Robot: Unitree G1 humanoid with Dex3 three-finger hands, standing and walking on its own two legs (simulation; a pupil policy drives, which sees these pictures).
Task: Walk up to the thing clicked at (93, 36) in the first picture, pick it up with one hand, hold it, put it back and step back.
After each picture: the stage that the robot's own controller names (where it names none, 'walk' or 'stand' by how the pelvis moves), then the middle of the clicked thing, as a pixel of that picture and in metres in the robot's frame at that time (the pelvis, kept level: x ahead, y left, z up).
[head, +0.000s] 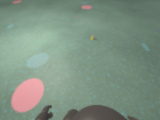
stand; (92, 37) +1.87 -0.04 -0.72
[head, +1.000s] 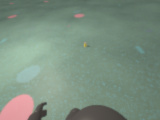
walk; (85, 44) +1.72 +0.24 -0.69
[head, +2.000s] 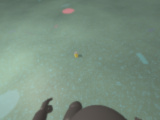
walk; (76, 54) +1.13 +0.36 -0.71
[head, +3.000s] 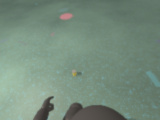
walk; (74, 72) +0.72 +0.31 -0.71
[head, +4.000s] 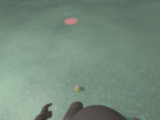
walk; (76, 88) +0.47 +0.24 -0.71
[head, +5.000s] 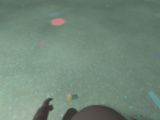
stand; (69, 96) +0.34 +0.25 -0.71
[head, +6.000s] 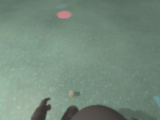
stand; (71, 93) +0.33 +0.21 -0.71
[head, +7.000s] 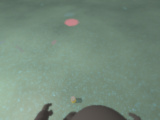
stand; (73, 99) +0.31 +0.21 -0.72
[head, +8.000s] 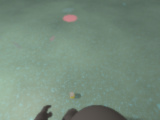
stand; (72, 95) +0.34 +0.22 -0.72
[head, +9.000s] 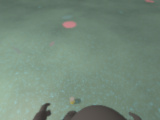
stand; (72, 100) +0.33 +0.20 -0.72
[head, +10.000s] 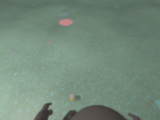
stand; (71, 97) +0.34 +0.21 -0.73
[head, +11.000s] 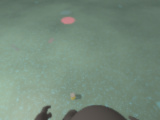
stand; (72, 96) +0.35 +0.20 -0.73
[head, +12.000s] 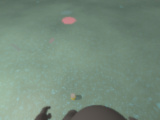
stand; (73, 96) +0.34 +0.19 -0.73
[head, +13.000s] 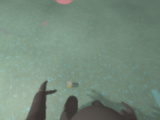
go down; (69, 84) +0.38 +0.20 -0.66
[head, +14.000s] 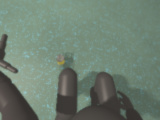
go down; (60, 59) +0.43 +0.25 -0.30
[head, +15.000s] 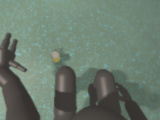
close in; (55, 56) +0.42 +0.27 -0.27
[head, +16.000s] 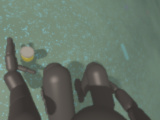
close; (27, 54) +0.40 +0.30 -0.22
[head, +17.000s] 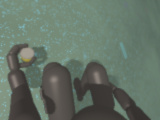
close; (27, 54) +0.38 +0.29 -0.22
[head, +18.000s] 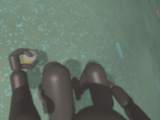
lift; (28, 58) +0.36 +0.28 -0.23
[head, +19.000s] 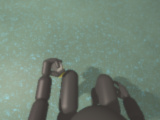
lift; (58, 70) +0.30 +0.23 -0.09
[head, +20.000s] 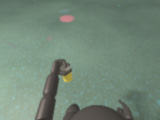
lift; (66, 73) +0.33 +0.17 +0.02
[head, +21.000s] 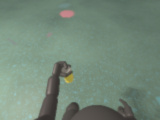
hold; (67, 74) +0.32 +0.17 -0.02
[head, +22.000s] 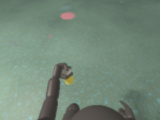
hold; (68, 76) +0.31 +0.17 -0.02
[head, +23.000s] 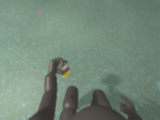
crouch; (64, 70) +0.35 +0.19 -0.08
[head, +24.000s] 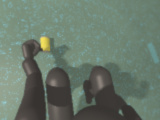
lower; (45, 44) +0.52 +0.27 -0.28
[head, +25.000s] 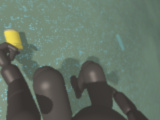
lower; (13, 40) +0.49 +0.32 -0.25
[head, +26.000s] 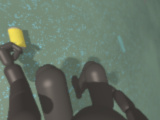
lower; (17, 39) +0.49 +0.33 -0.25
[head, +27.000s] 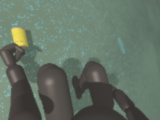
lower; (20, 38) +0.49 +0.32 -0.25
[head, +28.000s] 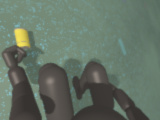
lower; (22, 39) +0.49 +0.32 -0.25
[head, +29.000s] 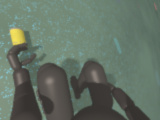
open; (18, 39) +0.50 +0.32 -0.25
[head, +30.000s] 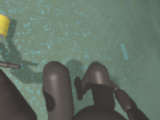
stand; (0, 25) +0.52 +0.47 -0.26
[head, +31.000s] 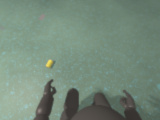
stand; (49, 63) +0.60 +0.55 -0.60
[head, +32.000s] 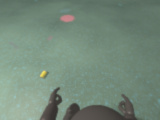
stand; (43, 74) +0.65 +0.73 -0.69
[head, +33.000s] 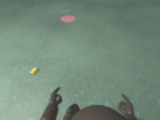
stand; (33, 71) +0.69 +0.93 -0.69
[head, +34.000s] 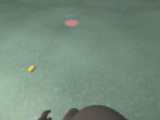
stand; (31, 68) +0.76 +1.11 -0.75
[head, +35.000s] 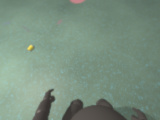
walk; (30, 48) +0.98 +1.24 -0.72
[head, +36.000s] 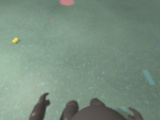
walk; (15, 40) +1.13 +1.49 -0.73
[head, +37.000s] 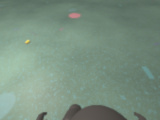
stand; (27, 42) +1.47 +1.72 -0.73
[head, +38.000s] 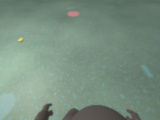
stand; (20, 40) +1.53 +1.85 -0.75
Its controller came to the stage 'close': yes
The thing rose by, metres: 0.68
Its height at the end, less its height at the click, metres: -0.02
